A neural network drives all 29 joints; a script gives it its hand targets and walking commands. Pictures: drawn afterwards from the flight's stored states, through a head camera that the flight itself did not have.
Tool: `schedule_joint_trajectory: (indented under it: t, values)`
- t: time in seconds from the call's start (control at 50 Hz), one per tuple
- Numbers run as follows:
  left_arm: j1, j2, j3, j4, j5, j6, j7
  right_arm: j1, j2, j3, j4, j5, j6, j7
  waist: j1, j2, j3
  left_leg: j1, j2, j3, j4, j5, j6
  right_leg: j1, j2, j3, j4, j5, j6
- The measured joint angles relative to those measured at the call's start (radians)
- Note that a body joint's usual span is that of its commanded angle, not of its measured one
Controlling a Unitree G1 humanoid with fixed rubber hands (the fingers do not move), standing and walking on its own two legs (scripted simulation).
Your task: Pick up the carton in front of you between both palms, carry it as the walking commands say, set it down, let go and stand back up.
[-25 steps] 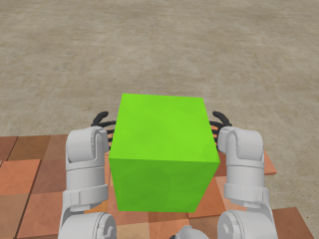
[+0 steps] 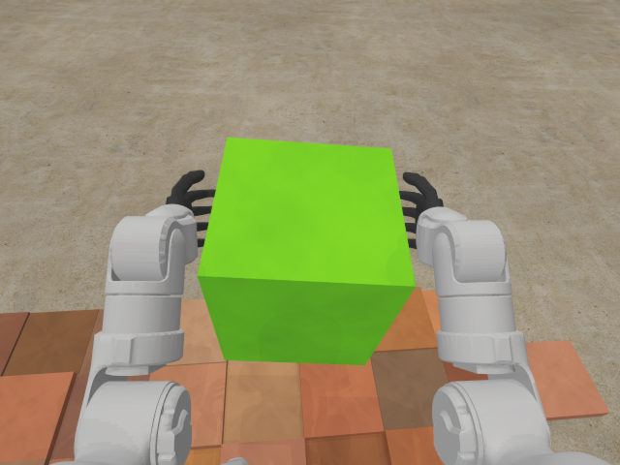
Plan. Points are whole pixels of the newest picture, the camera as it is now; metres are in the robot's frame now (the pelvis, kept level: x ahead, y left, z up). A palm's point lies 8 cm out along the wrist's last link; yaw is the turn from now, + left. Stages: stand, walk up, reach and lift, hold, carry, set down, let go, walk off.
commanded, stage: carry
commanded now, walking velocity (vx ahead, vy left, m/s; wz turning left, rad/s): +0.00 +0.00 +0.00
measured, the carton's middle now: (302, 261) +0.37 +0.01 +0.05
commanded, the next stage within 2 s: none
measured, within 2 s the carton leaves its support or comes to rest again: neither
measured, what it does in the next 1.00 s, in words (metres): walks ahead: right foot, then left foot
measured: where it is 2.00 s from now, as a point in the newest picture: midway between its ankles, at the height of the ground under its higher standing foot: (304, 421)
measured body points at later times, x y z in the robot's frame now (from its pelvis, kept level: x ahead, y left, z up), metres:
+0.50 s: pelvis +0.17 -0.01 +0.02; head +0.21 -0.01 +0.47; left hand +0.56 +0.15 +0.16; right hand +0.57 -0.15 +0.16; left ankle +0.20 +0.08 -0.71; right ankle +0.03 -0.09 -0.70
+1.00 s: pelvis +0.28 -0.03 +0.01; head +0.35 -0.02 +0.45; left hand +0.67 +0.11 +0.11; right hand +0.67 -0.19 +0.13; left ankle +0.23 +0.08 -0.71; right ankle +0.29 -0.12 -0.73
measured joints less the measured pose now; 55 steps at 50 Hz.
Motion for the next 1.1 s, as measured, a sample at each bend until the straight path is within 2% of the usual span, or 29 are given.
schedule_joint_trajectory:
  t: [0.04, 0.08, 0.1, 0.14, 0.16, 0.18, 0.22, 0.3, 0.32, 0.36, 0.38, 0.42, 0.46, 0.48, 0.52, 0.54, 0.58, 0.62, 0.66, 0.7, 0.72, 0.74, 0.78, 0.82, 0.86, 0.96, 0.98, 1.02, 1.1]
  values:
    - [-0.060, 0.013, 0.017, 0.012, -0.007, 0.024, 0.001, -0.047, -0.017, -0.001, -0.002, 0.023, 0.027, -0.015, -0.012, 0.007, 0.016, 0.027, 0.000, 0.005, -0.041, 0.004, -0.007, -0.013, 0.013, -0.001, -0.106, 0.050, 0.001]
    - [-0.120, 0.016, 0.039, 0.009, -0.007, 0.048, 0.003, -0.096, -0.033, -0.004, -0.019, 0.041, 0.057, -0.031, -0.018, 0.003, 0.028, 0.046, -0.010, 0.015, -0.051, -0.006, -0.017, 0.002, 0.005, -0.009, -0.256, 0.236, 0.001]
    - [-0.143, 0.013, 0.052, 0.004, -0.003, 0.057, 0.004, -0.117, -0.040, -0.009, -0.029, 0.047, 0.070, -0.036, -0.020, 0.005, 0.032, 0.052, -0.014, 0.018, -0.043, -0.020, -0.021, 0.010, 0.000, -0.011, -0.272, 0.277, -0.015]
    - [-0.159, -0.010, 0.078, -0.010, 0.012, 0.068, 0.004, -0.145, -0.053, -0.024, -0.037, 0.058, 0.095, -0.041, -0.023, 0.049, 0.039, 0.072, 0.006, 0.003, -0.037, -0.048, -0.029, 0.007, 0.019, -0.031, -0.245, 0.360, -0.043]
    - [-0.162, -0.022, 0.089, -0.013, 0.022, 0.081, 0.004, -0.152, -0.055, -0.033, -0.037, 0.063, 0.112, -0.043, -0.027, 0.067, 0.041, 0.095, 0.011, -0.007, -0.051, -0.055, -0.033, 0.002, 0.020, -0.049, -0.229, 0.509, -0.057]
    - [-0.164, -0.031, 0.097, -0.015, 0.031, 0.098, 0.004, -0.153, -0.054, -0.041, -0.038, 0.066, 0.130, -0.044, -0.033, 0.066, 0.037, 0.121, 0.005, -0.009, -0.071, -0.060, -0.039, 0.010, 0.013, -0.056, -0.217, 0.581, -0.060]
    - [-0.159, -0.042, 0.111, -0.025, 0.044, 0.131, 0.004, -0.153, -0.049, -0.046, -0.036, 0.066, 0.159, -0.045, -0.040, 0.050, 0.017, 0.175, -0.009, -0.006, -0.125, -0.050, -0.043, 0.040, 0.003, -0.054, -0.208, 0.537, -0.063]
    - [-0.178, -0.037, 0.135, 0.024, 0.057, 0.154, -0.004, -0.207, -0.047, -0.055, 0.050, 0.044, 0.179, -0.037, -0.040, 0.036, -0.029, 0.217, -0.012, -0.006, -0.170, -0.065, -0.041, 0.104, 0.004, -0.055, -0.283, 0.476, -0.013]
    - [-0.182, -0.032, 0.137, 0.039, 0.059, 0.154, -0.007, -0.220, -0.045, -0.057, 0.073, 0.036, 0.177, -0.034, -0.036, 0.036, -0.037, 0.212, -0.010, -0.008, -0.158, -0.066, -0.038, 0.128, 0.008, -0.057, -0.324, 0.468, -0.011]
    - [-0.188, -0.028, 0.143, 0.065, 0.062, 0.149, -0.009, -0.234, -0.041, -0.062, 0.109, 0.024, 0.169, -0.030, -0.027, 0.048, -0.036, 0.190, 0.004, -0.015, -0.106, -0.055, -0.036, 0.170, 0.021, -0.069, -0.402, 0.493, -0.044]
    - [-0.196, -0.030, 0.144, 0.078, 0.066, 0.147, -0.009, -0.236, -0.043, -0.067, 0.117, 0.021, 0.167, -0.027, -0.019, 0.051, -0.030, 0.174, 0.011, -0.016, -0.066, -0.045, -0.038, 0.185, 0.025, -0.072, -0.422, 0.508, -0.038]
    - [-0.209, -0.038, 0.132, 0.095, 0.077, 0.140, -0.009, -0.226, -0.051, -0.078, 0.108, 0.023, 0.167, -0.021, 0.004, 0.039, -0.015, 0.135, -0.001, -0.022, -0.005, -0.160, -0.048, 0.193, 0.026, -0.060, -0.419, 0.513, -0.042]
    - [-0.206, -0.046, 0.118, 0.091, 0.082, 0.128, -0.009, -0.213, -0.053, -0.090, 0.087, 0.023, 0.162, -0.018, 0.024, 0.031, 0.004, 0.108, -0.022, -0.020, -0.040, -0.185, -0.050, 0.199, 0.030, -0.048, -0.394, 0.507, -0.059]
    - [-0.201, -0.049, 0.115, 0.087, 0.082, 0.122, -0.009, -0.211, -0.049, -0.098, 0.083, 0.018, 0.158, -0.016, 0.032, 0.033, 0.014, 0.109, -0.031, -0.014, -0.106, -0.124, -0.049, 0.197, 0.035, -0.046, -0.365, 0.502, -0.063]
    - [-0.182, -0.040, 0.122, 0.078, 0.074, 0.115, -0.010, -0.213, -0.022, -0.109, 0.094, -0.008, 0.144, -0.012, 0.043, 0.041, 0.027, 0.151, -0.036, 0.003, -0.248, 0.110, -0.029, 0.165, 0.042, -0.048, -0.227, 0.471, -0.047]
    - [-0.172, -0.028, 0.126, 0.078, 0.065, 0.106, -0.012, -0.207, 0.001, -0.111, 0.098, -0.027, 0.127, -0.011, 0.038, 0.024, 0.035, 0.153, -0.048, 0.002, -0.248, 0.112, -0.019, 0.122, 0.037, -0.029, -0.115, 0.355, -0.036]
    - [-0.146, -0.015, 0.130, 0.094, 0.051, 0.072, -0.018, -0.176, 0.038, -0.111, 0.098, -0.062, 0.091, -0.008, 0.031, -0.018, 0.084, 0.115, -0.078, 0.011, -0.176, 0.230, -0.018, 0.039, 0.034, 0.041, 0.050, 0.140, -0.026]
    - [-0.098, -0.030, 0.134, 0.084, 0.044, 0.051, -0.019, -0.124, 0.055, -0.099, 0.069, -0.076, 0.085, -0.008, 0.041, -0.004, 0.126, 0.115, -0.067, 0.031, -0.139, 0.306, 0.010, -0.017, 0.042, 0.075, 0.015, 0.075, -0.027]
    - [-0.058, -0.050, 0.127, 0.039, 0.037, 0.041, -0.019, -0.077, 0.058, -0.088, -0.005, -0.071, 0.099, -0.014, 0.040, 0.034, 0.147, 0.148, -0.050, 0.035, -0.141, 0.262, 0.023, -0.036, 0.040, 0.083, -0.162, 0.175, -0.025]
    - [-0.051, -0.067, 0.124, -0.008, 0.037, 0.027, -0.018, -0.056, 0.056, -0.088, -0.078, -0.060, 0.100, -0.019, 0.015, 0.061, 0.136, 0.180, -0.041, 0.020, -0.132, 0.063, 0.020, -0.045, 0.038, 0.077, -0.313, 0.365, -0.022]
    - [-0.059, -0.073, 0.125, -0.022, 0.041, 0.016, -0.018, -0.053, 0.053, -0.090, -0.099, -0.054, 0.090, -0.019, 0.000, 0.057, 0.120, 0.188, -0.045, 0.016, -0.117, -0.048, 0.013, -0.043, 0.027, 0.071, -0.362, 0.456, -0.021]
    - [-0.060, -0.085, 0.128, -0.028, 0.049, -0.005, -0.019, -0.051, 0.044, -0.088, -0.105, -0.046, 0.071, -0.018, -0.013, 0.072, 0.108, 0.190, -0.032, 0.003, -0.096, -0.142, 0.001, -0.045, 0.037, 0.055, -0.351, 0.444, -0.020]
    - [-0.044, -0.108, 0.130, -0.006, 0.080, -0.041, -0.025, -0.040, 0.021, -0.075, -0.063, -0.033, 0.035, -0.009, -0.029, 0.104, 0.079, 0.186, -0.002, -0.024, -0.067, -0.191, -0.019, -0.043, 0.066, 0.031, -0.330, 0.366, -0.022]
    - [-0.019, -0.118, 0.116, 0.032, 0.115, -0.045, -0.031, -0.020, 0.009, -0.066, 0.002, -0.027, 0.015, 0.003, -0.032, 0.085, 0.054, 0.173, -0.006, -0.041, -0.040, -0.169, -0.036, -0.042, 0.067, 0.033, -0.322, 0.329, -0.030]
    - [0.010, -0.115, 0.093, 0.030, 0.123, -0.031, -0.032, -0.008, -0.003, -0.046, 0.028, -0.012, 0.017, -0.001, -0.022, 0.059, 0.049, 0.172, -0.010, -0.051, -0.019, -0.151, -0.049, -0.039, 0.068, 0.039, -0.312, 0.320, -0.039]
    - [0.016, -0.081, 0.066, -0.106, 0.068, -0.004, -0.001, -0.067, -0.021, -0.028, -0.033, 0.032, 0.029, -0.019, -0.015, 0.019, 0.064, 0.195, -0.018, -0.058, -0.063, -0.194, -0.046, -0.054, 0.065, 0.036, -0.288, 0.293, -0.042]
    - [0.007, -0.077, 0.068, -0.121, 0.061, -0.003, 0.005, -0.078, -0.018, -0.036, -0.043, 0.033, 0.027, -0.020, -0.014, 0.012, 0.063, 0.186, -0.022, -0.059, -0.058, -0.179, -0.038, -0.061, 0.060, 0.033, -0.281, 0.294, -0.042]
    - [0.001, -0.072, 0.075, -0.125, 0.056, 0.002, 0.008, -0.083, -0.004, -0.046, -0.042, 0.026, 0.021, -0.019, -0.008, 0.002, 0.053, 0.168, -0.025, -0.054, -0.029, -0.116, -0.048, -0.064, 0.051, 0.030, -0.272, 0.305, -0.042]
    - [0.028, -0.083, 0.089, -0.064, 0.063, 0.026, 0.006, -0.027, 0.021, -0.045, 0.003, -0.007, 0.033, -0.008, 0.017, 0.018, 0.006, 0.169, -0.016, -0.051, 0.016, 0.021, -0.042, -0.005, 0.053, 0.020, -0.320, 0.340, -0.043]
